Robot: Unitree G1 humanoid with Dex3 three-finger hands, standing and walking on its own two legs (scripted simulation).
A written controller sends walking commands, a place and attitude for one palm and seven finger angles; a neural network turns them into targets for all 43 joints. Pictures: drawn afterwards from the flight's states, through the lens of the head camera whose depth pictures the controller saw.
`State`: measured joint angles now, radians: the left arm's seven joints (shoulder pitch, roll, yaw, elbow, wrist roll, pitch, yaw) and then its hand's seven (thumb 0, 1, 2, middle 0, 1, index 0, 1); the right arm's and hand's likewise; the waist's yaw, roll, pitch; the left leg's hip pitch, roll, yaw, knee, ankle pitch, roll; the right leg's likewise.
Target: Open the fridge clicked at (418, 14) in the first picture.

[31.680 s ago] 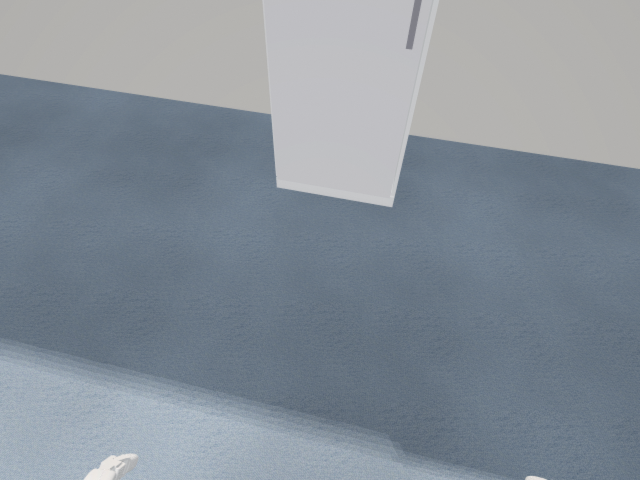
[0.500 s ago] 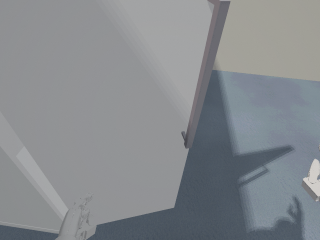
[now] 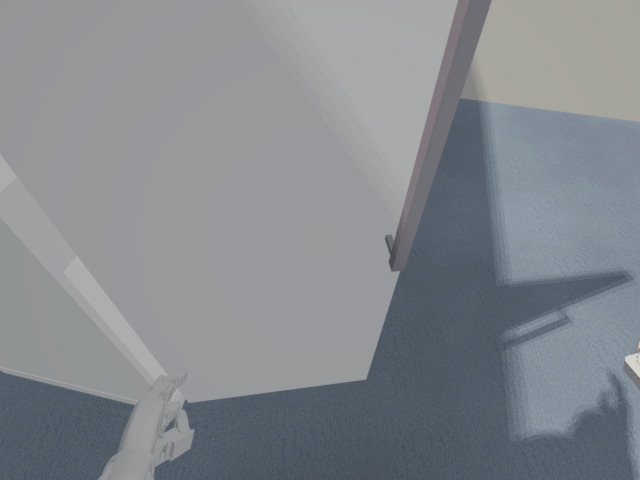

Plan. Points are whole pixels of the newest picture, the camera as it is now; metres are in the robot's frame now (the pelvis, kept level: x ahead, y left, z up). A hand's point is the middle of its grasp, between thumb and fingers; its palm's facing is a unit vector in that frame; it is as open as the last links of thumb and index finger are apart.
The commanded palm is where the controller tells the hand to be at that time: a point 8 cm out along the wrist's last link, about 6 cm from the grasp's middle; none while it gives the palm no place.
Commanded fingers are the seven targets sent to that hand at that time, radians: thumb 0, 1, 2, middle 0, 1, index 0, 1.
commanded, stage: step back with the hand held close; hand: right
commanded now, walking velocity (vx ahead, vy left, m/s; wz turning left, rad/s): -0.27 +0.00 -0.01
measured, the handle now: (421, 149) +0.45 -0.10 +0.19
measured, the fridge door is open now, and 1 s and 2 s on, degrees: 70 70 70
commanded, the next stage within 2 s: stop stepping back and stand still in 0.98 s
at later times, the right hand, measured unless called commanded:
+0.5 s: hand out of the picture +0.12 -0.28 +0.16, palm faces +0.49 +0.77 -0.41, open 7.4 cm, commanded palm +0.05 -0.31 +0.17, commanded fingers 0.00 -0.90 -0.90 0.20 0.30 0.20 0.30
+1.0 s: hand out of the picture +0.02 -0.29 +0.19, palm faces +0.53 +0.75 -0.40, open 7.4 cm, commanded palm -0.05 -0.32 +0.17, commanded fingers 0.00 -0.90 -0.90 0.20 0.30 0.20 0.30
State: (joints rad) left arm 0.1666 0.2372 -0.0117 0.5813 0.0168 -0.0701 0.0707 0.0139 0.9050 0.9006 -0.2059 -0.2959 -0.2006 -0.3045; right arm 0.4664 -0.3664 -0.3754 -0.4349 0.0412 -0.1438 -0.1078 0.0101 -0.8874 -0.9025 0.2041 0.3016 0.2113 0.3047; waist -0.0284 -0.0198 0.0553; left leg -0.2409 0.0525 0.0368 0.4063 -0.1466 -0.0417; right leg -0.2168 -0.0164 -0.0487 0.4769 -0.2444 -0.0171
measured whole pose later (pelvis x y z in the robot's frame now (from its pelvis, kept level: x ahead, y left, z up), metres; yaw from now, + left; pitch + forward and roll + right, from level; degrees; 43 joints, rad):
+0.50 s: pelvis -0.08 -0.01 -0.02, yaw -2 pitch -1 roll +2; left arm 0.22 0.22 -0.01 0.57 0.01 -0.11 0.08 0.01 0.90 0.90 -0.21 -0.30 -0.20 -0.30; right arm 0.45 -0.36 -0.42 -0.50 0.01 -0.24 -0.13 0.01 -0.88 -0.90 0.21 0.30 0.21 0.31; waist -0.03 0.02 0.06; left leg -0.42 0.04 -0.01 0.58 -0.20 -0.04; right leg -0.43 0.00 -0.01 0.67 -0.24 -0.04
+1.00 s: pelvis -0.17 -0.01 -0.01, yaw -3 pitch +1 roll +6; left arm 0.21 0.15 0.02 0.64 0.01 -0.17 0.03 0.01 0.90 0.90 -0.21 -0.30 -0.20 -0.30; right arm 0.45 -0.44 -0.49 -0.59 0.04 -0.29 -0.15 0.01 -0.88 -0.90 0.21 0.30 0.22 0.31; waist -0.03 -0.01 0.03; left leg -0.33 -0.09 0.03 0.99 -0.53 -0.01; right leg -0.54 -0.08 0.01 0.51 -0.01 -0.05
